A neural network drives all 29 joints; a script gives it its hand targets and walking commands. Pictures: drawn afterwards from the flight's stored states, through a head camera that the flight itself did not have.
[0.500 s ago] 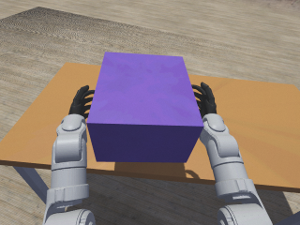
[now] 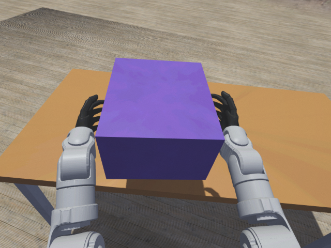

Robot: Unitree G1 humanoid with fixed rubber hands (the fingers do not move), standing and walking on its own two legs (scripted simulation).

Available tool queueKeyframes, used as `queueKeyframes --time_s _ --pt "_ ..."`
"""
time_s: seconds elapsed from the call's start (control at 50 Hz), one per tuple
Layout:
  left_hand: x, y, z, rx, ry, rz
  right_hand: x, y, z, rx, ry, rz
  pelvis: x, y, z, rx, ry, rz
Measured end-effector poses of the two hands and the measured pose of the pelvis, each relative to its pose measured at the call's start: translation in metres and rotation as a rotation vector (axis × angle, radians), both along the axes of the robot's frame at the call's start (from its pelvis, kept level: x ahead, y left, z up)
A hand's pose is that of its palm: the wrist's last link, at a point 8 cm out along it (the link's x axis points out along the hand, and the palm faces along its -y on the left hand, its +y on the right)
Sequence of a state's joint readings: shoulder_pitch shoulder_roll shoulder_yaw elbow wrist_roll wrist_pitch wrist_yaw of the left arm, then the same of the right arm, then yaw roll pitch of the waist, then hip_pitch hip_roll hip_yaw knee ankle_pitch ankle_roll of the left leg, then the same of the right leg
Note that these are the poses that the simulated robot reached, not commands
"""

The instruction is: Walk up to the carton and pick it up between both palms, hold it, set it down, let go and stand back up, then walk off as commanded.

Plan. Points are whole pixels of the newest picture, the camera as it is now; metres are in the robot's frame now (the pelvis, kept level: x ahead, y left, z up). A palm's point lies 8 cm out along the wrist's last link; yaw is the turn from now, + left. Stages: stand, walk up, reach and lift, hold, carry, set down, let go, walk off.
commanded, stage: hold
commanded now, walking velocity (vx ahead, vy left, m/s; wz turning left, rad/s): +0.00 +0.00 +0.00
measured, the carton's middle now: (158, 115) +0.41 +0.00 +0.14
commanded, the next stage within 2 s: set down in 0.10 s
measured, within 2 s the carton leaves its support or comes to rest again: neither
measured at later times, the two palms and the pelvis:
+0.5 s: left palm (87, 128) +0.36 +0.17 +0.14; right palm (225, 125) +0.36 -0.16 +0.15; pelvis +0.00 +0.00 +0.00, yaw -1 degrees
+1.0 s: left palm (94, 134) +0.38 +0.17 +0.09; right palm (220, 127) +0.38 -0.16 +0.12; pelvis +0.02 +0.00 +0.00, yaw -1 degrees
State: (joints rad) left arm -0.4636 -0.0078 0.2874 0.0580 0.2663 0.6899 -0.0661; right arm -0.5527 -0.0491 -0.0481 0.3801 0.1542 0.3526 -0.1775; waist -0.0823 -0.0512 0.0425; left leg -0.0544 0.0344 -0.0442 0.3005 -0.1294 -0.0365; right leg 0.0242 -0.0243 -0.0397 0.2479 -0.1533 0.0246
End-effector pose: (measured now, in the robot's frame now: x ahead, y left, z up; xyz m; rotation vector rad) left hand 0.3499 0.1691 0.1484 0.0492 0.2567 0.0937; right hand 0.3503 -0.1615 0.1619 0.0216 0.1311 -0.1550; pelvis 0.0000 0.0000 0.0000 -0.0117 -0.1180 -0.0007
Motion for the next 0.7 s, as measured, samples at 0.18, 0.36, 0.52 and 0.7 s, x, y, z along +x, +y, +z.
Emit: queueKeyframes --time_s 0.18,0.36,0.52,0.7 --pt "-0.002 -0.001 0.002 0.012 -0.009 -0.003 -0.002 -0.001 0.002 -0.011 -0.010 0.002 0.002 0.000 0.000 0.001 -0.003 -0.007" --pt "0.002 -0.002 0.005 0.006 -0.055 -0.006 0.000 -0.002 0.004 -0.031 -0.066 -0.003 0.002 0.000 0.000 0.005 -0.016 -0.016" --pt "0.014 0.001 -0.017 0.034 -0.031 -0.006 0.015 0.001 -0.020 -0.058 -0.070 0.013 0.006 -0.004 0.001 0.010 -0.009 -0.013" --pt "0.016 0.001 -0.063 0.014 0.019 0.018 0.025 0.002 -0.054 -0.076 -0.038 0.035 0.018 -0.009 0.001 0.001 0.046 0.003"
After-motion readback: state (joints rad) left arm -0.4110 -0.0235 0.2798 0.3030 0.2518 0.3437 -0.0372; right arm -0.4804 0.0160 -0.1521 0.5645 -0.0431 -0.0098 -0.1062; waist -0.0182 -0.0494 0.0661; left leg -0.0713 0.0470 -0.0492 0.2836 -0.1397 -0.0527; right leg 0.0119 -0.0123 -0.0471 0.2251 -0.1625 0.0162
